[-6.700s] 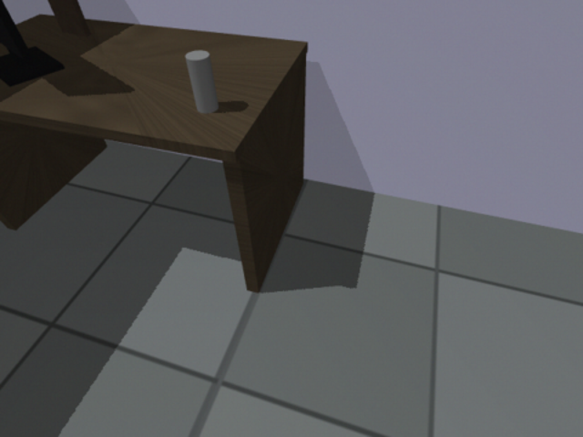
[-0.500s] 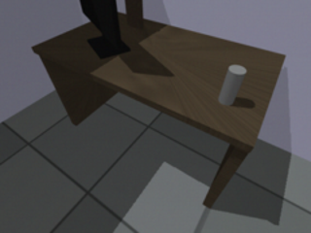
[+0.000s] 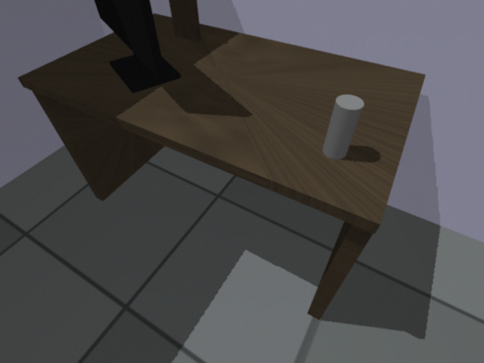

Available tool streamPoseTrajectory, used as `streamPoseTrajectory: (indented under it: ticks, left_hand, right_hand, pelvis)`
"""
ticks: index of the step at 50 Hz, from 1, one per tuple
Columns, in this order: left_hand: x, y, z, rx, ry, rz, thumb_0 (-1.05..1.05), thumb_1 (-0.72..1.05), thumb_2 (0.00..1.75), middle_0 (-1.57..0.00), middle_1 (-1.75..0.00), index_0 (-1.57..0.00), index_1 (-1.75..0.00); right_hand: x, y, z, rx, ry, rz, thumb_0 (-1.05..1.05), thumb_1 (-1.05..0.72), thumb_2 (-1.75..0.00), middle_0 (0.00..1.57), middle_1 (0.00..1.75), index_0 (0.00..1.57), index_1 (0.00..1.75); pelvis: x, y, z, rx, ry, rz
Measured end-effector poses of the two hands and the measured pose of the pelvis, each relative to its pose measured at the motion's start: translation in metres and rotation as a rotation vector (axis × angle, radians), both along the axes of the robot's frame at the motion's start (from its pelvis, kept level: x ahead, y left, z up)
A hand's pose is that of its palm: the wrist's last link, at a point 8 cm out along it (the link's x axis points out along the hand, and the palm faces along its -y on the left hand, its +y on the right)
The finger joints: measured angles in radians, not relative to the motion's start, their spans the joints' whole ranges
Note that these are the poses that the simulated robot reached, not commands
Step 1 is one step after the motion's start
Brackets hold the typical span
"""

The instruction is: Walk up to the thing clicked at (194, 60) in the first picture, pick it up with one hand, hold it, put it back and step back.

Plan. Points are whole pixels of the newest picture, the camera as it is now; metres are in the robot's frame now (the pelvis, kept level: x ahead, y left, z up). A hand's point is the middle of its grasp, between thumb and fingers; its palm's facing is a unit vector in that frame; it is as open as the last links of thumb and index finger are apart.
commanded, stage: walk up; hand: right
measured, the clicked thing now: (341, 128) +0.64 -0.26 +0.01
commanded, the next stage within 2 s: none
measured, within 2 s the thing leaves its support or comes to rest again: neither
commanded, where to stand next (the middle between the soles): +0.21 +0.00 m, yaw -6 degrees
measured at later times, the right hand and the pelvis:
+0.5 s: hand (392, 334) +0.21 -0.29 -0.17, palm faces +0.00 +0.94 -0.35, open 7.4 cm; pelvis +0.14 -0.01 -0.02, yaw -4 degrees
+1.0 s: hand (370, 316) +0.25 -0.26 -0.17, palm faces +0.11 +0.92 -0.38, open 7.4 cm; pelvis +0.17 +0.02 -0.03, yaw -8 degrees
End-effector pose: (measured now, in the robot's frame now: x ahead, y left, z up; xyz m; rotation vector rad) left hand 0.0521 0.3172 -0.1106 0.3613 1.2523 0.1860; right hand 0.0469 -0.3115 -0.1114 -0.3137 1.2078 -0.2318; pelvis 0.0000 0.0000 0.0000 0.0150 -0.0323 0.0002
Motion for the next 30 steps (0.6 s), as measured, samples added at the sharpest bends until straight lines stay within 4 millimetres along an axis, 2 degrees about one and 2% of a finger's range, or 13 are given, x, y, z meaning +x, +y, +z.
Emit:
streamPoseTrajectory:
  ticks: [3,6,8,11,16,20,24,27,30]
  left_hand:
    - [0.015,-0.004,0.006,0.022,0.004,-0.026,0.01,0.90,0.89,-0.20,-0.30,-0.20,-0.30]
    - [0.033,-0.011,0.008,0.056,-0.011,-0.042,0.01,0.90,0.89,-0.20,-0.30,-0.20,-0.30]
    - [0.042,-0.015,0.006,0.085,-0.043,-0.029,0.01,0.90,0.89,-0.21,-0.30,-0.20,-0.30]
    - [0.047,-0.022,0.010,0.098,-0.060,-0.002,0.00,0.90,0.89,-0.21,-0.30,-0.20,-0.30]
    - [0.060,-0.030,0.020,0.090,-0.052,0.018,0.00,0.90,0.89,-0.21,-0.30,-0.20,-0.30]
    - [0.078,-0.027,0.019,0.085,-0.040,0.001,0.00,0.90,0.89,-0.21,-0.30,-0.20,-0.30]
    - [0.105,-0.016,0.006,0.071,-0.025,-0.027,0.00,0.90,0.89,-0.21,-0.30,-0.20,-0.30]
    - [0.132,-0.003,-0.013,0.055,-0.031,-0.034,0.01,0.90,0.89,-0.21,-0.30,-0.20,-0.30]
    - [0.161,0.004,-0.025,0.038,-0.044,-0.031,0.01,0.90,0.89,-0.21,-0.30,-0.20,-0.30]
  right_hand:
    - [-0.008,-0.019,-0.005,-0.003,0.039,-0.026,0.00,-0.90,-0.90,0.21,0.30,0.20,0.30]
    - [-0.006,-0.040,-0.018,0.000,0.071,-0.046,0.00,-0.90,-0.90,0.21,0.30,0.20,0.30]
    - [0.003,-0.051,-0.029,-0.002,0.092,-0.040,0.00,-0.90,-0.90,0.21,0.30,0.20,0.30]
    - [0.028,-0.054,-0.032,0.010,0.098,-0.026,0.01,-0.90,-0.90,0.20,0.30,0.20,0.30]
    - [0.079,-0.049,-0.023,0.035,0.034,0.010,0.01,-0.90,-0.90,0.20,0.30,0.20,0.30]
    - [0.114,-0.040,-0.017,0.030,0.004,0.020,0.00,-0.90,-0.90,0.20,0.30,0.20,0.30]
    - [0.148,-0.025,-0.017,0.011,-0.020,0.019,0.00,-0.90,-0.90,0.20,0.30,0.20,0.30]
    - [0.171,-0.009,-0.021,-0.012,-0.048,0.018,0.00,-0.90,-0.90,0.20,0.30,0.20,0.30]
    - [0.187,0.008,-0.018,-0.010,-0.075,0.020,0.00,-0.90,-0.90,0.20,0.30,0.20,0.30]
  pelvis:
    - [0.013,-0.010,-0.003,0.007,-0.009,-0.016]
    - [0.031,-0.024,-0.012,0.013,-0.022,-0.029]
    - [0.042,-0.032,-0.021,-0.012,-0.033,-0.023]
    - [0.058,-0.038,-0.020,-0.022,-0.039,-0.031]
    - [0.088,-0.037,-0.010,-0.032,-0.031,-0.041]
    - [0.111,-0.030,-0.008,-0.030,-0.022,-0.056]
    - [0.132,-0.017,-0.015,-0.031,-0.014,-0.064]
    - [0.146,-0.003,-0.027,-0.030,-0.009,-0.065]
    - [0.151,0.005,-0.029,-0.024,-0.015,-0.073]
